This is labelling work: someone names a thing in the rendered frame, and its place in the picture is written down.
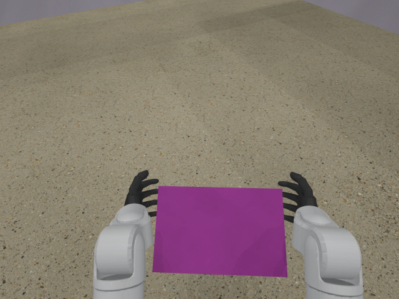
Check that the carton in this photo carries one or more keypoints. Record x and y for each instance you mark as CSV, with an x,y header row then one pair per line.
x,y
220,231

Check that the right robot forearm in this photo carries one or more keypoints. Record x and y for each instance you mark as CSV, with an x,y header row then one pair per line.
x,y
332,256

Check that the left robot forearm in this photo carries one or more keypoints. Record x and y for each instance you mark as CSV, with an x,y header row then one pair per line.
x,y
119,255

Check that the robot right hand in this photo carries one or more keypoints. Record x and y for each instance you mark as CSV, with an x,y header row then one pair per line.
x,y
304,198

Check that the robot left hand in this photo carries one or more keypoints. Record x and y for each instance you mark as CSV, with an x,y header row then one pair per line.
x,y
136,196

